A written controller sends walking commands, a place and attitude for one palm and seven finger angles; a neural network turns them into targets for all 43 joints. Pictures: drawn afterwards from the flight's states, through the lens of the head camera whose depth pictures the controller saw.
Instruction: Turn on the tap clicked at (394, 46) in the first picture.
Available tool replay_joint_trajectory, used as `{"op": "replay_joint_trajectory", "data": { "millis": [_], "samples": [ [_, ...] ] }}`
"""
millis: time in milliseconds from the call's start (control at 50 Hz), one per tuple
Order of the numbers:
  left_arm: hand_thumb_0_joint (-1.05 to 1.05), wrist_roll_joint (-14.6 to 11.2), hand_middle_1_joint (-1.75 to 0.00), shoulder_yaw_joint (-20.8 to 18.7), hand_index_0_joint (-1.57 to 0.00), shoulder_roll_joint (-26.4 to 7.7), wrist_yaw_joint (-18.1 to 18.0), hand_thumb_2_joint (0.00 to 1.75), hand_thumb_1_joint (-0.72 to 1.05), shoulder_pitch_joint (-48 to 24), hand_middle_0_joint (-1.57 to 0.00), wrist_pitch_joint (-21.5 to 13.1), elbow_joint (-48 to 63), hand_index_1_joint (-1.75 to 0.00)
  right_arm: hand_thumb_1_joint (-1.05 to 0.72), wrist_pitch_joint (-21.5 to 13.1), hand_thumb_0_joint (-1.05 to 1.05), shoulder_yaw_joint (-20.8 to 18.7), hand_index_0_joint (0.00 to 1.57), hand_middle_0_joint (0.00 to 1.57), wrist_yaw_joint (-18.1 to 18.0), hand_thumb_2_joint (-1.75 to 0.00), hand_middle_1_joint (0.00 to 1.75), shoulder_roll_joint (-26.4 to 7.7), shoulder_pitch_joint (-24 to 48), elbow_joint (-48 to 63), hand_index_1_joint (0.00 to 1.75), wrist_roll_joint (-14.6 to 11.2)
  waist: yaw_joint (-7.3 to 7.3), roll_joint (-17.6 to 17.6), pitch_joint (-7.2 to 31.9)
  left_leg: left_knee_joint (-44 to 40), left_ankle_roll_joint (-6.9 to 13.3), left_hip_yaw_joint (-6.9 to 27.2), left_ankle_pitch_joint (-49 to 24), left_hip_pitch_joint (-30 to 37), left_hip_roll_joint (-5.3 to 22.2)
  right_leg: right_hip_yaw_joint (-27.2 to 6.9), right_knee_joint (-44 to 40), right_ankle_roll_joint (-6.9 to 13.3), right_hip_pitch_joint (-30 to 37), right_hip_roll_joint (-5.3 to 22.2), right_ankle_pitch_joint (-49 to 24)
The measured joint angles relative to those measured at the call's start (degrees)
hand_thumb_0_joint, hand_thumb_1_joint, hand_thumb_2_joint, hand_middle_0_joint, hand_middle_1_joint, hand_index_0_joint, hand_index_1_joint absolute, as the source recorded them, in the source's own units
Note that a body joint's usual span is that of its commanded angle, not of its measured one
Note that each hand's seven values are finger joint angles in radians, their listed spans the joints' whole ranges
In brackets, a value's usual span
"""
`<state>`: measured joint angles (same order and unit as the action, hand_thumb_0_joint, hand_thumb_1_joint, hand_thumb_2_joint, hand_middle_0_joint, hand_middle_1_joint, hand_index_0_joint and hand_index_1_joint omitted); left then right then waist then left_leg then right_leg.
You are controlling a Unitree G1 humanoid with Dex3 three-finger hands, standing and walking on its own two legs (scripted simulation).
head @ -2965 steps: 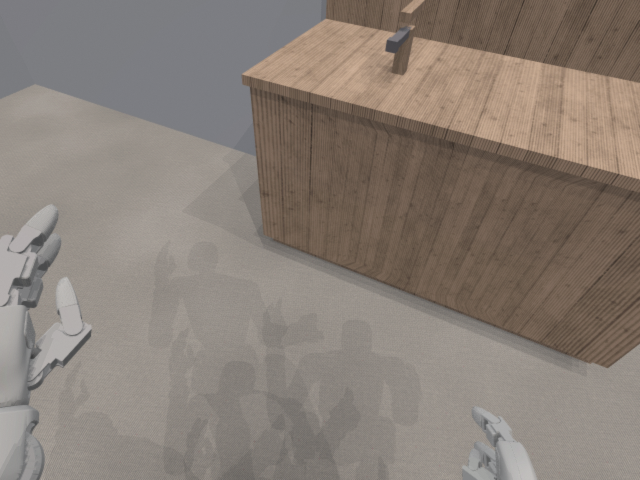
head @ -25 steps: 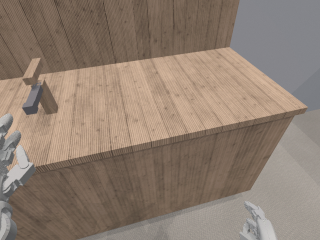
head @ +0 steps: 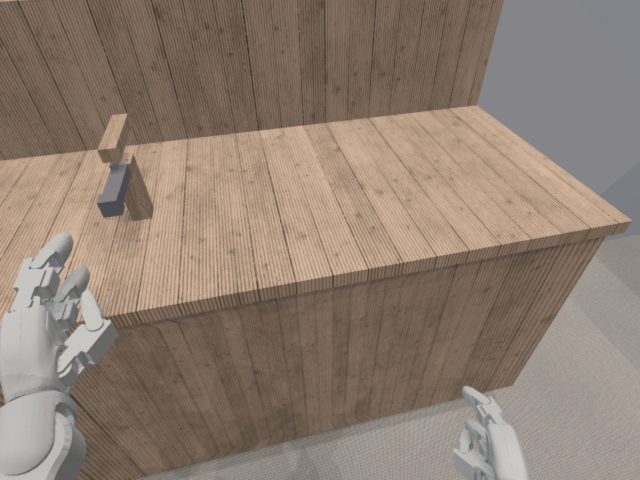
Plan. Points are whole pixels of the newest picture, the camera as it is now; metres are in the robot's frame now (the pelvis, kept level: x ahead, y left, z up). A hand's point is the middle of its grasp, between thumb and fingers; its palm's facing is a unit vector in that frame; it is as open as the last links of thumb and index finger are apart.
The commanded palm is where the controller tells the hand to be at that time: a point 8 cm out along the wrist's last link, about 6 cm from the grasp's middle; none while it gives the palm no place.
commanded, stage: turn the palm inward beside the body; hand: left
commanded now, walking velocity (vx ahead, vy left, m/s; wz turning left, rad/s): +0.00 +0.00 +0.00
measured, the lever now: (111, 204) +0.44 +0.41 +0.12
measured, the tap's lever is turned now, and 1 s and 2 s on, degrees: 0 0 0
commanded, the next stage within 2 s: reach beside the lever's end, fingers flat in 0.80 s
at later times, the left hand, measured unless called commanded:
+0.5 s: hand (119, 320) +0.20 +0.24 +0.17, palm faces +0.52 -0.85 -0.07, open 7.5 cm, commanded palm +0.14 +0.27 +0.18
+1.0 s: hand (145, 324) +0.20 +0.21 +0.17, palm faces +0.52 -0.85 -0.08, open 7.5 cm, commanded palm +0.16 +0.26 +0.17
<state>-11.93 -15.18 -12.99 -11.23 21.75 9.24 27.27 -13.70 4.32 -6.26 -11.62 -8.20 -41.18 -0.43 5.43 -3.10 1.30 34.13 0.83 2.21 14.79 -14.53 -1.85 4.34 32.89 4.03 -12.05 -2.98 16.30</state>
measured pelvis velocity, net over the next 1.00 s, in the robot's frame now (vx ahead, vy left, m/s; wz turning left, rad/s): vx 0.01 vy -0.03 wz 0.01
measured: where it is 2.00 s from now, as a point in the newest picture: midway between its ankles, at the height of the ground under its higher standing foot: outside the picture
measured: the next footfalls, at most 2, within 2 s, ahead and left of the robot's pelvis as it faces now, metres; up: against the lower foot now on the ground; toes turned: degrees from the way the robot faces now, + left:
none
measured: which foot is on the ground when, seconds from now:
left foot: down 0.00-1.00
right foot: down 0.00-1.00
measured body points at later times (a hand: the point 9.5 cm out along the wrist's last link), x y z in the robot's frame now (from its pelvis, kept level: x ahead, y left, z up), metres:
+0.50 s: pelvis +0.01 +0.00 +0.01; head -0.03 -0.02 +0.45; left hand +0.17 +0.28 +0.17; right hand +0.24 -0.18 -0.05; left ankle +0.04 +0.11 -0.73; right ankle +0.02 -0.07 -0.73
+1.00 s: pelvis +0.01 -0.03 +0.00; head -0.04 -0.06 +0.45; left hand +0.17 +0.25 +0.17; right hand +0.23 -0.23 -0.06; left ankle +0.04 +0.11 -0.73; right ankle +0.02 -0.07 -0.73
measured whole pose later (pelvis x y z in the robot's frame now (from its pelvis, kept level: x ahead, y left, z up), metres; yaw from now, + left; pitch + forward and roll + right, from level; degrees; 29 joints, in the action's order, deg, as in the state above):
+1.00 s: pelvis +0.01 -0.03 +0.00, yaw +1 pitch -6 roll +0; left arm -13.5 -14.3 -11.6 -11.9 21.2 16.9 29.2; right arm -11.2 3.4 -6.6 -12.7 -7.1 -41.3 -1.1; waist 5.4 -4.3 1.2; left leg 31.4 -1.0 3.9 14.5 -10.6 -0.1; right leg 5.7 28.8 5.9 -7.3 -5.0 15.7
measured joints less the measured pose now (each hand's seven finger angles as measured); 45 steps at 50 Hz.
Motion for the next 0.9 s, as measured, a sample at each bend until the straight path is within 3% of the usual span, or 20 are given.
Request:
{"op": "replay_joint_trajectory", "data": {
  "millis": [160, 460, 760, 900],
  "samples": [
    [0.02, 0.9, -0.30, 2.3, -0.20, 1.0, -1.0, 0.90, 0.89, 0.9, -0.21, 2.6, 2.8, -0.30, -0.90, 0.4, 0.02, 0.5, 0.21, 0.20, -0.2, -0.90, 0.30, 0.1, 1.0, -0.1, 0.30, 0.3, 0.40, 0.1, -0.8, -1.5, 0.5, -0.1, -0.8, 1.8, -0.6, -0.1, -1.3, -0.6, 1.7, 0.6, -0.6],
    [0.02, -0.5, -0.30, 1.7, -0.20, 1.9, -0.7, 0.90, 0.89, 0.2, -0.20, 8.2, 4.3, -0.30, -0.90, 1.9, 0.02, 0.5, 0.21, 0.20, -0.1, -0.90, 0.30, 0.0, 2.0, 0.2, 0.30, 0.2, 0.85, 0.1, -0.6, -4.0, 0.3, 0.4, -0.9, 4.4, -0.6, 0.1, -3.9, -0.3, 4.5, 0.5, -0.7],
    [0.02, -1.4, -0.30, 1.1, -0.20, 2.1, -0.2, 0.90, 0.89, 0.9, -0.21, 9.0, 3.9, -0.30, -0.90, 3.0, 0.02, -0.3, 0.20, 0.20, 0.3, -0.90, 0.30, -0.6, 1.6, 0.7, 0.30, -0.3, 0.67, -0.2, 0.1, -4.2, -1.1, 0.8, -0.5, 4.8, 0.5, 0.5, -3.9, 1.1, 4.7, -0.6, -0.2],
    [0.02, -1.2, -0.30, 1.6, -0.20, 2.3, -0.5, 0.90, 0.89, 1.3, -0.21, 7.4, 4.1, -0.30, -0.90, 2.4, 0.02, -0.7, 0.20, 0.20, 0.3, -0.90, 0.30, -1.1, 1.1, 0.7, 0.30, -0.4, 0.32, -0.6, 0.2, -3.5, -1.8, 1.2, -0.4, 4.4, 1.2, 0.8, -3.6, 1.7, 4.5, -1.4, -0.2]
  ]
}}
